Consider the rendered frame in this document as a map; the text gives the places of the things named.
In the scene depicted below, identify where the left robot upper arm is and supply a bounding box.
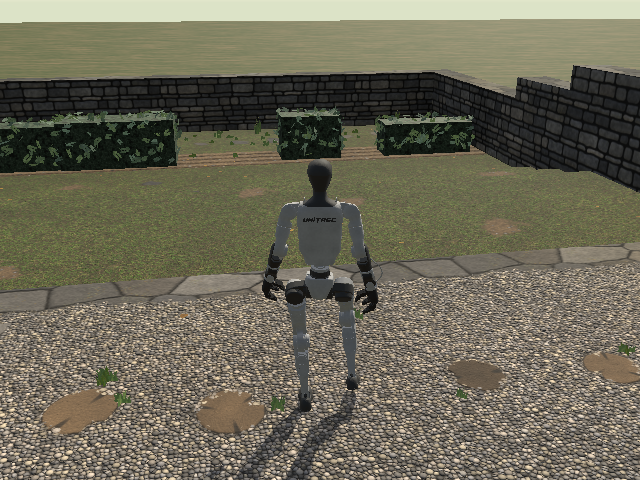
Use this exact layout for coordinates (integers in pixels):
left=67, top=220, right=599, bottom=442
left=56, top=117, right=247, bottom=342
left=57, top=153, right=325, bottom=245
left=272, top=202, right=299, bottom=257

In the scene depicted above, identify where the left robot thigh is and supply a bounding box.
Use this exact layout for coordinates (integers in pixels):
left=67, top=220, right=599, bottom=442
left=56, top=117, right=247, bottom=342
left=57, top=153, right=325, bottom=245
left=285, top=279, right=310, bottom=352

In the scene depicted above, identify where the robot left hand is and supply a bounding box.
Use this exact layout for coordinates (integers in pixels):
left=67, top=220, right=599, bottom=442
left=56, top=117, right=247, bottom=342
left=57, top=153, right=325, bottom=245
left=262, top=279, right=285, bottom=301

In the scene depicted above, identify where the robot right forearm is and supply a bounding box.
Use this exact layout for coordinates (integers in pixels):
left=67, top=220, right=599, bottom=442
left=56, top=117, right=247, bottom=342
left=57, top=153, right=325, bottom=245
left=357, top=243, right=377, bottom=291

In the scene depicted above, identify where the robot left forearm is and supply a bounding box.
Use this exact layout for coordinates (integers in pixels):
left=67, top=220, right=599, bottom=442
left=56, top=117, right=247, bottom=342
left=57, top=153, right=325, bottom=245
left=264, top=242, right=283, bottom=283

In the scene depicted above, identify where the robot head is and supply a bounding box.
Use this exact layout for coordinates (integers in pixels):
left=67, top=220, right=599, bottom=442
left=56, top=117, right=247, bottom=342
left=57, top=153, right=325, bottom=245
left=303, top=159, right=337, bottom=207

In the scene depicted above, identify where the right robot upper arm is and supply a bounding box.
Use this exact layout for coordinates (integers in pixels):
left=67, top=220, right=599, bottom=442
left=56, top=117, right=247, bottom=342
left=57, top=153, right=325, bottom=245
left=341, top=202, right=367, bottom=259

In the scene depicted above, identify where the robot right hand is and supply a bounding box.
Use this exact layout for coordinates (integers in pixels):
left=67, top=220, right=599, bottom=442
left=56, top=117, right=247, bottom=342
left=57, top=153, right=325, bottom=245
left=355, top=287, right=379, bottom=314

